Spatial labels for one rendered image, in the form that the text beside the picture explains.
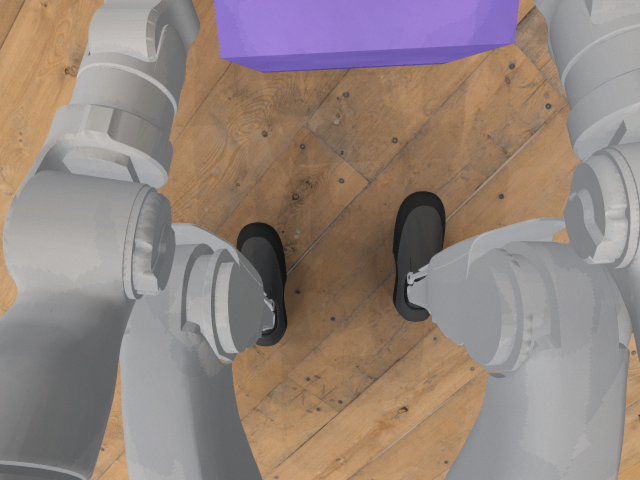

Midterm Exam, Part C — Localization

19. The robot left thigh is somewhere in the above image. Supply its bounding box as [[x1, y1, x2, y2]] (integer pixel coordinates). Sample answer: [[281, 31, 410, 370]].
[[119, 243, 262, 480]]

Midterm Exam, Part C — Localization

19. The robot right thigh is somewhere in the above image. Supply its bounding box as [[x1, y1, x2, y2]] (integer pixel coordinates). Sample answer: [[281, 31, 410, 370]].
[[444, 241, 630, 480]]

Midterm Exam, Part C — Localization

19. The right robot forearm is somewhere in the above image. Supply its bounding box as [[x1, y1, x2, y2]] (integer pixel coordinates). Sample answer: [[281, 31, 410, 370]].
[[533, 0, 640, 161]]

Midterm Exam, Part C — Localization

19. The robot thigh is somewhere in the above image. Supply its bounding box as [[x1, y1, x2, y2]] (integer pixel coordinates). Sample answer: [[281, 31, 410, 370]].
[[119, 243, 262, 480], [444, 241, 630, 480]]

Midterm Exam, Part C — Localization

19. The carton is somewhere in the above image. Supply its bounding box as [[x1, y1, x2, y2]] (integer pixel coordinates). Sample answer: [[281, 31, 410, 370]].
[[214, 0, 519, 73]]

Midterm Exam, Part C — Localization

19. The left robot forearm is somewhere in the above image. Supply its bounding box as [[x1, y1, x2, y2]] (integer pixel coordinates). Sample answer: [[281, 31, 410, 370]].
[[3, 0, 200, 280]]

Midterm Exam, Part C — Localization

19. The robot right upper arm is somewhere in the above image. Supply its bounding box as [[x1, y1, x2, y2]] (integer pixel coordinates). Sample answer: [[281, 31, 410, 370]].
[[564, 142, 640, 362]]

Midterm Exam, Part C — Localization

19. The robot left upper arm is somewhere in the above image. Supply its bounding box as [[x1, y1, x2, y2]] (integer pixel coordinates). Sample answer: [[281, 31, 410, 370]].
[[0, 170, 176, 480]]

